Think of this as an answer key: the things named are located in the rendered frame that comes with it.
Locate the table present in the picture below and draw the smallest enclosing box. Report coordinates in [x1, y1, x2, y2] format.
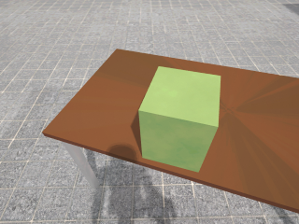
[42, 49, 299, 214]

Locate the carton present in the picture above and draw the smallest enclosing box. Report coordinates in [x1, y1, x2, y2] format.
[138, 66, 221, 173]

